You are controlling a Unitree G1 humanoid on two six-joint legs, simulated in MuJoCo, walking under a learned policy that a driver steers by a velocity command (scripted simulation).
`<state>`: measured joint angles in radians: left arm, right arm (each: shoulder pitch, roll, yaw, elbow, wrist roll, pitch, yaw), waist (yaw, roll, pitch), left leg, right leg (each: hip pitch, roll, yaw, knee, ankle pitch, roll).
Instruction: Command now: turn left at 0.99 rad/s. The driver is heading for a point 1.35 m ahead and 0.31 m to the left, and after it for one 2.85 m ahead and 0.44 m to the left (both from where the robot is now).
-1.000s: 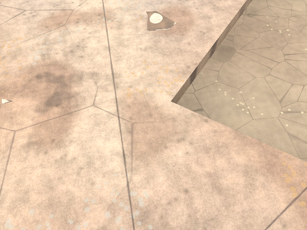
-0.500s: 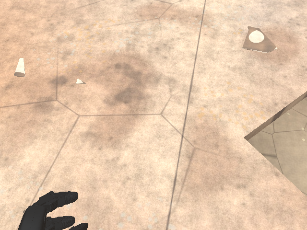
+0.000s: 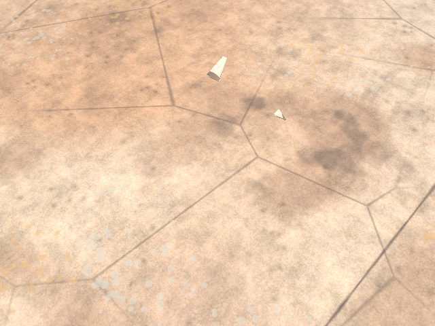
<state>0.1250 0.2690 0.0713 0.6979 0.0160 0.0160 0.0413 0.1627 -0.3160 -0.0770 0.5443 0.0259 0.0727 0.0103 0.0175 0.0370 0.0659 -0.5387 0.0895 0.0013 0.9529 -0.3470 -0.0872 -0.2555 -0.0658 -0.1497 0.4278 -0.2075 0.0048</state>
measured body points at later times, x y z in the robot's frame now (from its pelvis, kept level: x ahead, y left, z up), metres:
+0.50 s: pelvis +0.04 +0.03 -0.01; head +0.07 +0.06 +0.44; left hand +0.08 +0.36 -0.09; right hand +0.34 -0.14 -0.07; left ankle +0.00 +0.14 -0.74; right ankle +0.14 -0.06 -0.73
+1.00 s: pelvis +0.13 +0.14 +0.00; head +0.14 +0.16 +0.45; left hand +0.01 +0.41 -0.13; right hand +0.38 +0.01 -0.10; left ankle +0.03 +0.22 -0.74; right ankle +0.15 +0.00 -0.67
